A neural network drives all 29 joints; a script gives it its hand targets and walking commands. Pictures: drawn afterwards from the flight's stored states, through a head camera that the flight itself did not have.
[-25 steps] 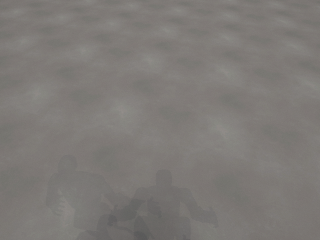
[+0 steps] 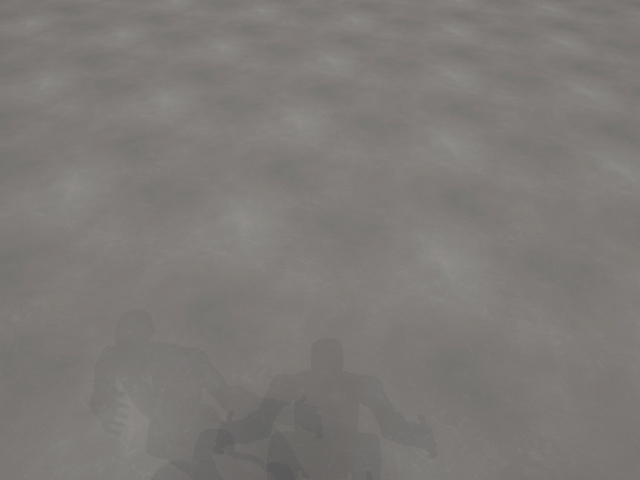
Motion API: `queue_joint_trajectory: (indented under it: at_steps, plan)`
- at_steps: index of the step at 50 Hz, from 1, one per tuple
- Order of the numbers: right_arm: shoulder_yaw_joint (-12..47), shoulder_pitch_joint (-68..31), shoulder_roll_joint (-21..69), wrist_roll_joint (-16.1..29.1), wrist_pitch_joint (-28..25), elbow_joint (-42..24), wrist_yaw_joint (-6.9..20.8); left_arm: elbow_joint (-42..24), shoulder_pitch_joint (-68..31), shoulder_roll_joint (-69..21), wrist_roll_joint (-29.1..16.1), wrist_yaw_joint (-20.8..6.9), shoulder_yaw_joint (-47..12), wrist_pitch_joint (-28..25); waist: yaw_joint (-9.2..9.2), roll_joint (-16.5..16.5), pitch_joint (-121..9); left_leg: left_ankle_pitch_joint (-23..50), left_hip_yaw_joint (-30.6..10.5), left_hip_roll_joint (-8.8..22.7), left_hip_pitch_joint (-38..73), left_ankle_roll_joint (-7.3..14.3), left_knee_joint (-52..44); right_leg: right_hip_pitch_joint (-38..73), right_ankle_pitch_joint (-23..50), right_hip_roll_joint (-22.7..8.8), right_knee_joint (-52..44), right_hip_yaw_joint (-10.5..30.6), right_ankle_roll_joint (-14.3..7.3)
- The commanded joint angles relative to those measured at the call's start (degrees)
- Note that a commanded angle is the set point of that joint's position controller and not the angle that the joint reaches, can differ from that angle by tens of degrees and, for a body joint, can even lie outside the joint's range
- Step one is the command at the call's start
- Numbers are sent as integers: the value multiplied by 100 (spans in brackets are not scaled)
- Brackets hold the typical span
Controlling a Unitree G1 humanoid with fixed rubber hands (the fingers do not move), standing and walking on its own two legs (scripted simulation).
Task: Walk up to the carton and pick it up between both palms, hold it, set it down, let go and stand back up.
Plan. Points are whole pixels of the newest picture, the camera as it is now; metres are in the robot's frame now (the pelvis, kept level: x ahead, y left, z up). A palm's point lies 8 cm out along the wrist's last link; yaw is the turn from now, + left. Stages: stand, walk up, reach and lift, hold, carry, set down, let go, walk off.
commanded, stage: stand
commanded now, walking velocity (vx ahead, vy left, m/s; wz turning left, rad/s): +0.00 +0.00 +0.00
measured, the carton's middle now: out of the picture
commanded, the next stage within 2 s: walk up in 0.26 s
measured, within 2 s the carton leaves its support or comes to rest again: neither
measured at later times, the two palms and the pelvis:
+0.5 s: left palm out of the picture +0.07 +0.30 -0.11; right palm out of the picture +0.07 -0.30 -0.11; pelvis +0.00 +0.00 +0.00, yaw +0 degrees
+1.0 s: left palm out of the picture +0.03 +0.48 -0.10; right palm out of the picture +0.10 -0.14 -0.07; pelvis -0.05 +0.16 -0.01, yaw +3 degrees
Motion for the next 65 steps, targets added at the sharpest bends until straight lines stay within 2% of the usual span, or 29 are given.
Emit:
queue_joint_trajectory:
  at_steps: [1,22,23,24,25,26,27,30,32,34,37,39,40,41,42,43,44,46,47,48,49,53,56,60,61,62,63,64,65]
  plan:
    - [-212,-40,-963,3,-82,-256,-43,-248,-28,1009,-3,39,200,-83,-1,25,-237,571,-480,648,48,217,-264,-57,813,-724,-245,437,-152]
    - [-216,-1,-972,5,-80,-216,-43,-201,22,1025,-4,43,195,-81,-1,29,-212,569,-479,653,57,214,-295,-41,799,-739,-271,419,-147]
    - [-517,-465,-1273,-489,139,-830,159,-439,453,1604,38,213,428,-54,272,608,-492,1597,-305,408,-911,314,518,184,1946,-903,403,585,-611]
    - [-488,-596,-1182,-485,245,-1003,229,-399,776,1787,75,328,523,-38,413,208,-637,1188,-171,181,-1396,227,1220,455,2287,-1356,325,958,-965]
    - [-463,-691,-971,-495,338,-1159,252,-425,947,1881,145,416,556,-27,555,-562,-604,-1494,-232,-250,-2141,119,2602,583,2471,-2049,-121,1715,-1570]
    - [-459,-713,-817,-606,423,-1301,230,-531,1032,1840,266,472,529,-34,614,-528,-658,-2045,-920,-189,-2657,96,3865,511,2183,-2403,-198,2035,-1992]
    - [-475,-612,-829,-638,475,-1398,235,-690,864,1707,292,527,509,-19,513,-308,-650,-1951,-1251,-145,-2740,88,4450,201,2044,-2441,-185,1858,-2049]
    - [-505,-26,-943,-463,490,-1521,314,-1226,162,1547,266,514,482,-19,-13,-328,-734,-1614,-1649,-140,-2539,71,4840,-170,1841,-1886,-1,1022,-1788]
    - [-509,-127,-957,-519,563,-1716,407,-1336,246,1548,331,489,477,-13,11,-362,-655,-1342,-1596,-199,-2537,-5,4796,-368,1628,-1685,-46,775,-1659]
    - [-480,-253,-994,-551,649,-1953,503,-1464,303,1647,359,466,497,-9,88,-664,-523,-1236,-1527,-55,-2537,-50,4296,-480,1477,-1693,-20,710,-1593]
    - [-430,-228,-1063,-520,691,-2165,594,-1726,181,1898,357,423,574,-18,66,-1104,-551,-1350,-1295,326,-2257,12,2829,-405,1452,-1746,186,608,-1360]
    - [-443,-5,-1133,-518,642,-2164,606,-1879,137,1964,310,364,581,1,23,-1214,-733,-1187,-846,317,-1429,130,1696,-686,1368,-1629,632,395,-1098]
    - [-481,336,-1179,-526,598,-2073,598,-1969,66,1887,242,333,531,22,-176,-944,-877,-533,-522,196,-642,179,866,-1129,1047,-1403,1263,64,-860]
    - [-556,430,-1457,-519,531,-2023,585,-2013,313,1498,219,306,380,36,-229,132,-944,-356,-810,161,7,249,408,-1803,42,-875,2360,-383,-491]
    - [-650,246,-2120,-517,471,-2194,554,-2156,654,976,217,321,261,74,-144,2325,-730,253,-2769,1342,116,621,-291,-3134,-2841,60,3457,-777,-24]
    - [-639,9,-2216,-527,434,-2308,514,-2193,511,1121,176,464,283,132,-173,1994,-537,-284,-2684,1228,-413,1047,-443,-3213,-2808,310,4070,52,4]
    - [-647,-43,-2116,-559,429,-2478,494,-2250,434,1419,92,525,326,149,-360,2138,-613,-1426,-2996,1342,-990,1529,-827,-2922,-2681,287,4554,231,-22]
    - [-557,-115,-1711,-446,431,-2392,435,-2149,262,1582,124,426,305,66,-327,1746,-111,-170,-2132,806,-1064,1421,-411,-2947,-2027,-71,4694,160,-125]
    - [-509,-422,-1488,-437,438,-2481,406,-1904,778,1561,132,350,340,34,-18,1375,-338,637,-1627,631,-595,1412,-65,-2910,-1741,-108,4766,68,-81]
    - [-486,-539,-1409,-452,426,-2581,382,-1802,1079,1575,149,293,368,36,125,1025,-610,1246,-1456,662,-152,1457,150,-2916,-1521,-72,4804,-32,-24]
    - [-459,-587,-1311,-460,429,-2630,399,-1720,1231,1577,175,247,360,50,167,711,-748,1293,-1352,634,-35,1463,144,-2810,-1407,-26,4765,-143,38]
    - [-396,-349,-1218,-374,472,-2705,466,-2036,825,1428,52,188,268,63,-179,962,-478,338,-1853,709,-609,1408,-289,-2344,-1285,-17,3800,-215,28]
    - [-414,-206,-1301,-395,531,-2746,451,-1900,1134,1403,7,230,202,57,-144,894,-680,1012,-2124,1068,-342,1447,-187,-1899,-1341,-38,2817,-190,-55]
    - [-409,-212,-1339,-341,633,-2679,504,-1636,1655,1394,-2,297,148,-36,211,516,-681,607,-1597,570,-1193,590,176,-204,-218,69,602,-446,-282]
    - [-360,-127,-1214,-323,617,-2657,503,-1652,1677,1572,35,319,190,-43,307,164,-682,-85,-1472,284,-1668,273,594,199,-188,-292,222,-28,-538]
    - [-325,-92,-1011,-295,575,-2745,498,-1796,1610,1907,139,326,287,-28,441,-1054,-770,-1581,-1215,-509,-2415,-74,2266,360,-807,-1722,-411,1812,-1258]
    - [-411,-100,-1087,-442,560,-2763,442,-2080,971,1978,259,357,290,-21,290,-1207,-235,-2016,-1356,-1043,-3265,-145,4258,-447,-1146,-2662,-857,2911,-1777]
    - [-544,2,-1325,-502,598,-2643,371,-2149,749,1784,288,426,247,-50,94,-397,91,-1762,-1837,-995,-3255,65,4828,-1008,-1274,-2605,-886,2645,-1737]
    - [-622,31,-1458,-431,621,-2577,385,-2255,520,1657,248,460,246,-87,80,-276,261,-1695,-1887,-853,-3053,80,4846,-1298,-1042,-2351,-785,2248,-1720]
